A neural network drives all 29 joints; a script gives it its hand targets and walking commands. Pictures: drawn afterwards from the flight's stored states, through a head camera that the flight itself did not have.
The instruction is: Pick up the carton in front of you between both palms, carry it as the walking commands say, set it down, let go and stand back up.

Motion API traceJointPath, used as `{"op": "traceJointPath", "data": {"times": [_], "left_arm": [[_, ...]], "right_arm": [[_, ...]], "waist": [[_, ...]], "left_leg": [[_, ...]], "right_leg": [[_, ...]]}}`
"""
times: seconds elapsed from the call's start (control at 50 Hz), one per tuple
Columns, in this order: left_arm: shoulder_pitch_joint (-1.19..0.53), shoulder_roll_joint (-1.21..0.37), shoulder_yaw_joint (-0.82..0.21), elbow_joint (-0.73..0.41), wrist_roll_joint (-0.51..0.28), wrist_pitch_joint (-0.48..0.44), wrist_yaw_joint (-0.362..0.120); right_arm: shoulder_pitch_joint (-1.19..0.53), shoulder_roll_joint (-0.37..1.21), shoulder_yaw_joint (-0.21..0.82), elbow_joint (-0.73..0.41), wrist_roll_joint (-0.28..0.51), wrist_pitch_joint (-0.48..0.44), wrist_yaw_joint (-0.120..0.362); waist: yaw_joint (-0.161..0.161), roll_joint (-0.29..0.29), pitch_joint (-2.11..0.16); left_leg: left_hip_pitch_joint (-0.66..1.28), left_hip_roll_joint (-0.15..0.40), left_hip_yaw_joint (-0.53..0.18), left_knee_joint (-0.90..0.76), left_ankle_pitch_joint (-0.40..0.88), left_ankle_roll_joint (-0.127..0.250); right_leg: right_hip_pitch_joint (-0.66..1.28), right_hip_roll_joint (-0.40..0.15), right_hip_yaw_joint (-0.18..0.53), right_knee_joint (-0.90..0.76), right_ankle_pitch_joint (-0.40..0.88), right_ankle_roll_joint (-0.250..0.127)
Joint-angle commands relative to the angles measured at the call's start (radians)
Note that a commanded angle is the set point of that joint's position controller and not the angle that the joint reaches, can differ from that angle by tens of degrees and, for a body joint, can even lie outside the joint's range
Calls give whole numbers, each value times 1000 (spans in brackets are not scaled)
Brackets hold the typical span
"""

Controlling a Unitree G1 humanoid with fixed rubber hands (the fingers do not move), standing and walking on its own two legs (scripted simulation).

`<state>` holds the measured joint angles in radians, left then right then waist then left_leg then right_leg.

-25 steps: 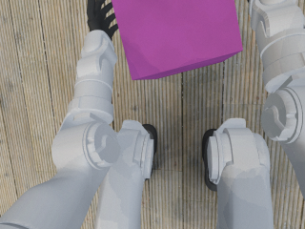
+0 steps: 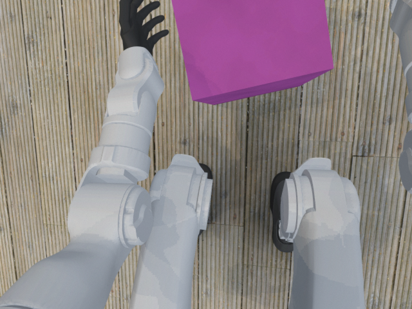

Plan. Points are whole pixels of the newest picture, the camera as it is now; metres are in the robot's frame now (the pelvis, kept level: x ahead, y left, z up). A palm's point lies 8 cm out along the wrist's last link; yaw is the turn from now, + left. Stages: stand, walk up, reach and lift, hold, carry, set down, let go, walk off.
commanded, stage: set down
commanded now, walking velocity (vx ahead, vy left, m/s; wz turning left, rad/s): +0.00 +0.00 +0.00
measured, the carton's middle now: (247, 40) +0.54 -0.03 -0.27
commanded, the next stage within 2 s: let go in 0.82 s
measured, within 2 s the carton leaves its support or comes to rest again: neither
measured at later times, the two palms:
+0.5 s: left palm (62, 9) +0.50 +0.14 +0.03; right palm out of the picture +0.57 -0.24 +0.02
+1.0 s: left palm out of the picture +0.48 +0.14 +0.16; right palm out of the picture +0.54 -0.26 +0.16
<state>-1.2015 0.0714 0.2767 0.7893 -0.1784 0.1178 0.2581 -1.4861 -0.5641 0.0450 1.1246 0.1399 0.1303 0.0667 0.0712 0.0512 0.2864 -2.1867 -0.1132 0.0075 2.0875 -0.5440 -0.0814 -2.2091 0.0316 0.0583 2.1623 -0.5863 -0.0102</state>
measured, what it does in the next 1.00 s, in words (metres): rises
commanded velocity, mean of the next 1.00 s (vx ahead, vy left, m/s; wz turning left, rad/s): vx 0.00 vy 0.00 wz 0.00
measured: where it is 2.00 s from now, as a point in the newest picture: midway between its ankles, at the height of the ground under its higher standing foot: (238, 218)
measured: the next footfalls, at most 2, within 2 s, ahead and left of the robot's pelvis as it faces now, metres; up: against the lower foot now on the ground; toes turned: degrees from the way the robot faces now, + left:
none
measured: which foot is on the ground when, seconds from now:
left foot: down 0.00-1.00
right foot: down 0.00-1.00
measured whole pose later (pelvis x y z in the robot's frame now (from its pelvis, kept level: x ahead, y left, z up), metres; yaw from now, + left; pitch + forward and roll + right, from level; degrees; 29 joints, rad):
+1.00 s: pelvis +0.04 -0.01 +0.26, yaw -5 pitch +43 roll +3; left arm -0.78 -0.04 0.36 0.52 0.06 0.18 0.14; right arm -1.11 -0.40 -0.23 0.96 -0.14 0.17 0.13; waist 0.10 -0.01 -0.05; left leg -1.51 -0.03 -0.04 1.07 -0.31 -0.06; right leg -1.54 0.06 0.07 1.12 -0.32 -0.02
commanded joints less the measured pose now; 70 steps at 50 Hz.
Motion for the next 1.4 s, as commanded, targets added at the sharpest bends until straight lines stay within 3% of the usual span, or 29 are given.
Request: {"op": "traceJointPath", "data": {"times": [0.0,0.14,0.4,0.66,0.78,0.88,1.0,1.1,1.22,1.38], "left_arm": [[-146,54,24,-221,59,35,17],[-69,-2,35,-224,102,41,3],[44,8,56,-365,106,79,-14],[120,-25,101,-336,173,82,-54],[165,-44,113,-359,199,77,-72],[284,-57,91,-366,236,56,-112],[551,9,35,-401,292,2,-201],[699,105,-30,-393,294,-34,-280],[927,129,-114,-345,238,-61,-325],[1180,162,-201,-400,151,-115,-330]], "right_arm": [[-231,-135,-104,-133,-46,15,19],[-186,-104,-141,-106,-82,1,51],[-136,-100,-158,-261,-121,50,60],[-54,-31,-204,-197,-184,54,86],[-17,-16,-235,-207,-226,46,88],[142,32,-289,-232,-279,31,70],[433,163,-321,-414,-297,-2,-8],[654,254,-294,-539,-255,-34,-79],[901,254,-238,-594,-215,-72,-76],[1248,237,-212,-611,-181,-131,-60]], "waist": [[-4,-169,-1233],[12,-161,-1195],[28,-265,-1400],[61,-233,-1284],[59,-233,-1291],[25,-221,-1304],[15,-210,-1369],[29,-150,-1176],[17,-119,-925],[-7,-64,-763]], "left_leg": [[559,2,121,-272,216,-12],[587,4,109,-379,289,-26],[639,-2,128,-614,361,-18],[780,21,113,-864,377,-15],[895,30,104,-978,426,-16],[974,35,102,-1056,482,-16],[1057,34,96,-1153,521,4],[1197,51,64,-1255,455,40],[1456,80,10,-1360,407,56],[1783,85,-34,-1452,604,43]], "right_leg": [[696,-10,-65,-339,218,-24],[698,4,-61,-440,303,-16],[1097,25,-51,-667,487,9],[1211,29,-25,-925,492,9],[1328,32,-21,-1035,546,7],[1457,35,-16,-1117,652,9],[1712,22,13,-1215,838,18],[1709,6,18,-1344,684,27],[1663,-1,-12,-1467,465,27],[1739,20,-32,-1545,523,13]]}}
